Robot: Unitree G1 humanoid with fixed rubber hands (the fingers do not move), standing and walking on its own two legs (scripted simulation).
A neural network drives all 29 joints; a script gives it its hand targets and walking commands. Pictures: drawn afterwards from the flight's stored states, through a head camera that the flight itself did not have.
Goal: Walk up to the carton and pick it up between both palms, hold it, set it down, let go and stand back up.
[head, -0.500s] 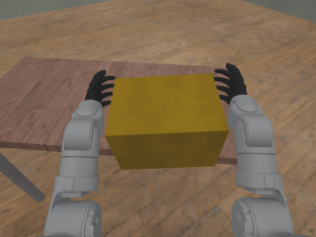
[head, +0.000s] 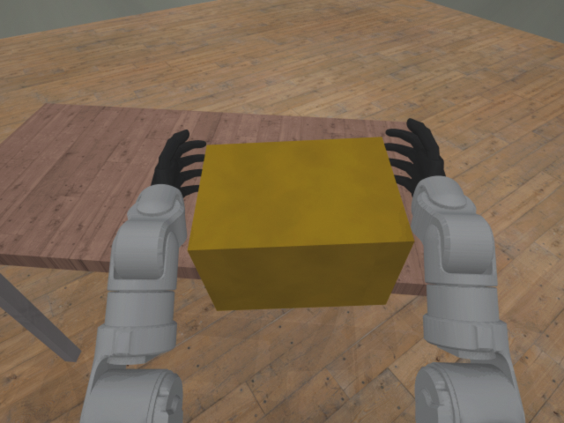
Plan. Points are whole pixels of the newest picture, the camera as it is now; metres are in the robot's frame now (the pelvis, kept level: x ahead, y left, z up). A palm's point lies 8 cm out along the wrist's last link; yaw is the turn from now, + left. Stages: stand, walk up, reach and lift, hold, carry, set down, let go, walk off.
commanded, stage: hold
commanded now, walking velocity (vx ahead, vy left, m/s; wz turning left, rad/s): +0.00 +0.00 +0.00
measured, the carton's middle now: (297, 225) +0.34 +0.00 +0.12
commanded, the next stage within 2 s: none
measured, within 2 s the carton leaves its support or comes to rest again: neither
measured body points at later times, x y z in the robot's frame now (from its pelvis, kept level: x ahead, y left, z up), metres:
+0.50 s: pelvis -0.01 +0.00 +0.00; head -0.03 +0.00 +0.45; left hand +0.36 +0.17 +0.17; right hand +0.36 -0.16 +0.19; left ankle +0.03 +0.11 -0.76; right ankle +0.03 -0.12 -0.76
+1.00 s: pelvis +0.00 +0.00 +0.00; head -0.01 +0.00 +0.45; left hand +0.38 +0.17 +0.18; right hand +0.38 -0.16 +0.19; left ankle +0.03 +0.11 -0.76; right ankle +0.03 -0.12 -0.76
